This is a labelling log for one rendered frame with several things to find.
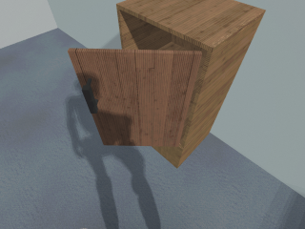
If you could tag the cupboard door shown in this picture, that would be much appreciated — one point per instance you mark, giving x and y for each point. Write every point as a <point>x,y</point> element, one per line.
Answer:
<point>143,95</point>

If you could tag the handle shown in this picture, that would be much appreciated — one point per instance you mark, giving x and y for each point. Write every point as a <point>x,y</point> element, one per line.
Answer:
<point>89,97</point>

